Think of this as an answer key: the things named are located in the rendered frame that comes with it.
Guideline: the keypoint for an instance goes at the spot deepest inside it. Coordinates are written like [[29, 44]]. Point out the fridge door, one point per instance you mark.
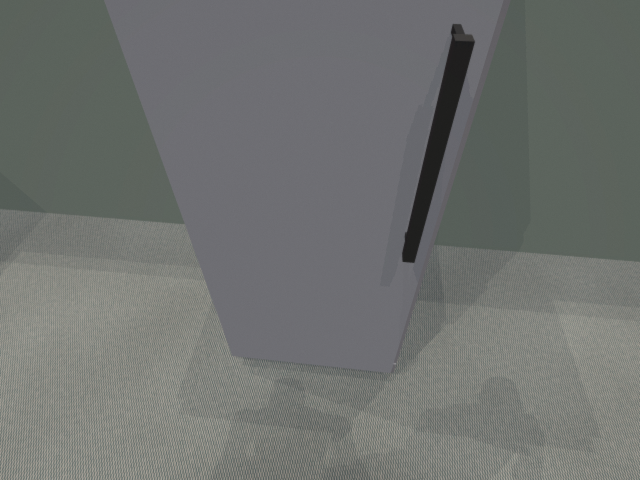
[[293, 134]]

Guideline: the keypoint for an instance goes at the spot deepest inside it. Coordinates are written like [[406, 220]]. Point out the handle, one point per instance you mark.
[[458, 59]]

